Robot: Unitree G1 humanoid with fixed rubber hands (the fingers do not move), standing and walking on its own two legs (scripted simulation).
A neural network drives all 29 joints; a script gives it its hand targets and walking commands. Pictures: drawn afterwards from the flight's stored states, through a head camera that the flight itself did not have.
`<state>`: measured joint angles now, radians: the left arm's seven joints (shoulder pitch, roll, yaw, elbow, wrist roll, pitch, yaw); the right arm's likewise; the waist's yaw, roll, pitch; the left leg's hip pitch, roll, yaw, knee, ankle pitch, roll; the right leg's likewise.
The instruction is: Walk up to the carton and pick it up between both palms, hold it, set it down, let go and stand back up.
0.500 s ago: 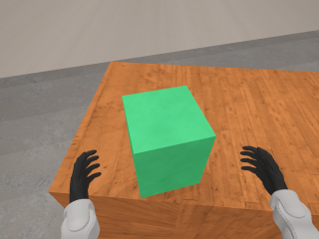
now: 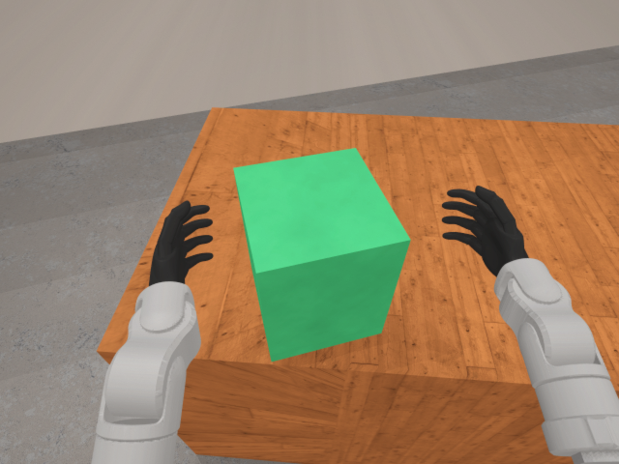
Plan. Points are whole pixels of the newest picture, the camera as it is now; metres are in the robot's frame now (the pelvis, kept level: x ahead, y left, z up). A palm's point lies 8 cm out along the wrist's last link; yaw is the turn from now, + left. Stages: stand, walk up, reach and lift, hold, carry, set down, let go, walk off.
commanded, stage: reach and lift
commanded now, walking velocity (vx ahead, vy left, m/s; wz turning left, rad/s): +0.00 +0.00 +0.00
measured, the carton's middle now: (312, 256) +0.39 +0.00 +0.03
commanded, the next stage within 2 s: none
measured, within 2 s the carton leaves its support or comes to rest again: neither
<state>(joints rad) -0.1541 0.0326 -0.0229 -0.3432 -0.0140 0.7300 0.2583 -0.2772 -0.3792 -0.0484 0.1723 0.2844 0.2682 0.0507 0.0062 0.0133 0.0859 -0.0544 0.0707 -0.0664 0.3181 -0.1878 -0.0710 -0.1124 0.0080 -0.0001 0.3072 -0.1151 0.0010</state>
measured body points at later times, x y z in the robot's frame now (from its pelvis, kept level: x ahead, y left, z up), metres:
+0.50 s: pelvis +0.01 +0.00 +0.00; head +0.02 +0.00 +0.45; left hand +0.36 +0.17 +0.17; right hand +0.42 -0.21 +0.17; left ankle +0.00 +0.17 -0.75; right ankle +0.04 -0.12 -0.75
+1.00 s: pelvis +0.02 +0.00 +0.00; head +0.05 +0.00 +0.45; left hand +0.41 +0.16 +0.16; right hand +0.47 -0.18 +0.17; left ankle +0.00 +0.17 -0.75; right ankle +0.04 -0.12 -0.75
